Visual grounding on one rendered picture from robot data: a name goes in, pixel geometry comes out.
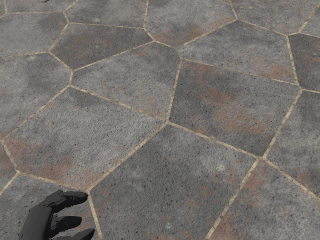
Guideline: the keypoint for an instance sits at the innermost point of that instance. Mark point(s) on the robot left hand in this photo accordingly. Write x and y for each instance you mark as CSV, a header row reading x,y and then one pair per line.
x,y
41,224

